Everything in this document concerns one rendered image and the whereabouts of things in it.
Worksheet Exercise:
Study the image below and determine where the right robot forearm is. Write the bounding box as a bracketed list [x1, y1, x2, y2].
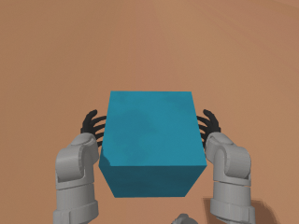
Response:
[205, 132, 256, 224]

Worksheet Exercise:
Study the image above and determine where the right robot shin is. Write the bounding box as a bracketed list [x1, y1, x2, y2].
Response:
[177, 213, 189, 219]

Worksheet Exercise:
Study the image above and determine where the left robot forearm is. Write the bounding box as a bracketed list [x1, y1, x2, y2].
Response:
[52, 133, 100, 224]

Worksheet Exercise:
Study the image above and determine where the robot left hand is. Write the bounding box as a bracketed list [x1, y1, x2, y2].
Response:
[80, 109, 107, 147]

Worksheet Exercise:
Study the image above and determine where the carton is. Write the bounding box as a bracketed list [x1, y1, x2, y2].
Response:
[98, 91, 207, 198]

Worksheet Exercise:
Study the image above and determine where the robot right hand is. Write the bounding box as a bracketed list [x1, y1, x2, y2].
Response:
[196, 109, 221, 148]

